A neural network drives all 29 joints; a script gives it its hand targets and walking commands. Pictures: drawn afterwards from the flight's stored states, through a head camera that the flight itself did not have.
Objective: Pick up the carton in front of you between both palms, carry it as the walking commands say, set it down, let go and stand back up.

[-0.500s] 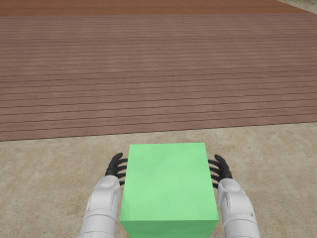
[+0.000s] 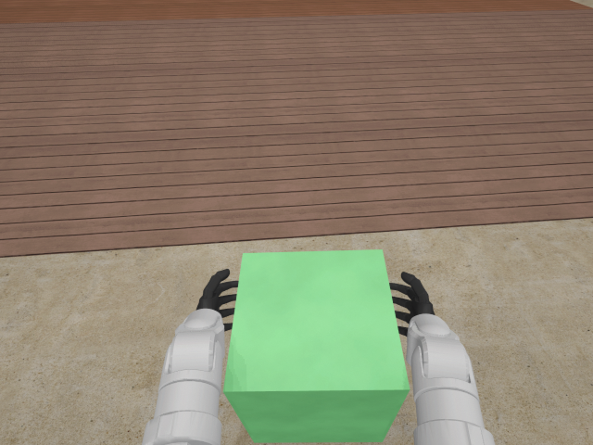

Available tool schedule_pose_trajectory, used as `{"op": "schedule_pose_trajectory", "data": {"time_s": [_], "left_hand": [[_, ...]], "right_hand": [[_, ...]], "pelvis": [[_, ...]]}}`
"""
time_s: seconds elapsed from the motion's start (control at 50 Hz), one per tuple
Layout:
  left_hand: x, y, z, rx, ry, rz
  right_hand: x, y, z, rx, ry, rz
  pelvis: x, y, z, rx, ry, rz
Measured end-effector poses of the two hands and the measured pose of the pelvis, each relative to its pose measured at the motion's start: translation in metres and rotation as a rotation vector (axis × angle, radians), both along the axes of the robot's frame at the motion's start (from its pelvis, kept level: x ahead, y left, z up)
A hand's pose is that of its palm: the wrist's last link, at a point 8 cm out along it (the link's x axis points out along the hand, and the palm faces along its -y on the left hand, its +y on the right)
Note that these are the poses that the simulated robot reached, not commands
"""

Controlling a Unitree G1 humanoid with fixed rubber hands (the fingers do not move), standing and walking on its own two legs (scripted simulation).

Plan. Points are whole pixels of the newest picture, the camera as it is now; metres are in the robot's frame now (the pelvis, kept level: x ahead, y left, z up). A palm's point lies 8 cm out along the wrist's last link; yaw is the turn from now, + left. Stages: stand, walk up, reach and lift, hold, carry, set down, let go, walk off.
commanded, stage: reach and lift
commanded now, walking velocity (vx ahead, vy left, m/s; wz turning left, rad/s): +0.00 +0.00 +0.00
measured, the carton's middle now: (315, 351) +0.30 +0.00 -0.05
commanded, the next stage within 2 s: hold in 0.50 s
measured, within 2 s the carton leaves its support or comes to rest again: neither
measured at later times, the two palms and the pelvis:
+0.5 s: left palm (206, 312) +0.31 +0.15 +0.04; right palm (419, 317) +0.31 -0.14 +0.04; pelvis +0.02 +0.00 +0.01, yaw +0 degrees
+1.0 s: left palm (193, 298) +0.31 +0.17 +0.07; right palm (414, 300) +0.31 -0.13 +0.08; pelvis +0.02 +0.01 +0.00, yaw +3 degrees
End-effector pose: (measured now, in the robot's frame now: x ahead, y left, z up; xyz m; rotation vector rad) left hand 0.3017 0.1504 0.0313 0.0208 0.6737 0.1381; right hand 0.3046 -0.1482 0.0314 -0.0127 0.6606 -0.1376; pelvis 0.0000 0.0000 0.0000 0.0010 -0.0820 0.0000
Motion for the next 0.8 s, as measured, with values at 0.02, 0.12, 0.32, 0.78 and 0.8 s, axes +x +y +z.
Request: {"op": "schedule_pose_trajectory", "data": {"time_s": [0.02,0.12,0.32,0.78,0.8], "left_hand": [[0.0,0.0,0.0,0.002,0.001,-0.001],[0.003,0.0,0.003,0.01,0.0,-0.006],[0.005,0.002,0.006,0.019,0.004,-0.016],[-0.006,0.005,0.027,0.02,-0.015,-0.022],[-0.007,0.005,0.027,0.021,-0.013,-0.022]], "right_hand": [[0.0,0.0,0.0,-0.001,0.001,0.002],[0.003,0.001,0.002,-0.013,0.0,0.013],[0.006,0.002,0.007,-0.026,0.005,0.021],[-0.007,0.005,0.027,-0.02,-0.014,0.013],[-0.008,0.005,0.027,-0.02,-0.011,0.013]], "pelvis": [[0.001,0.0,0.0,0.0,-0.001,0.0],[0.007,-0.001,0.002,0.0,0.001,0.0],[0.018,0.001,0.005,-0.002,-0.002,0.0],[0.013,0.007,0.005,-0.001,-0.06,-0.004],[0.012,0.007,0.005,-0.001,-0.062,-0.003]]}}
